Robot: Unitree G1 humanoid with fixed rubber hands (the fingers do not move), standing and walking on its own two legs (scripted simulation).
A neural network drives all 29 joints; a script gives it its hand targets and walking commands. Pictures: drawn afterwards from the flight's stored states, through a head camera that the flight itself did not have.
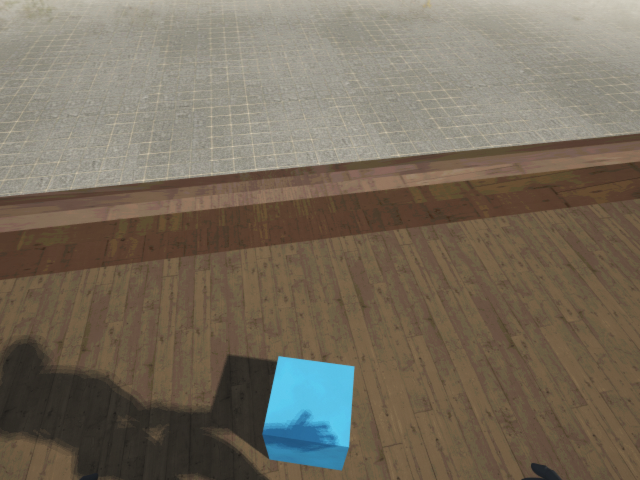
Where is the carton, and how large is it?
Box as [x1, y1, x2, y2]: [262, 356, 353, 470]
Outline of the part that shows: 279,356 262,433 269,458 341,470 348,448 353,366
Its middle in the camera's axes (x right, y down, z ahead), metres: -0.02 +0.50 +1.08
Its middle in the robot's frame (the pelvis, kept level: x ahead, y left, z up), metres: +0.41 +0.00 -0.66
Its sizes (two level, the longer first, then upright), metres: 0.210 0.200 0.250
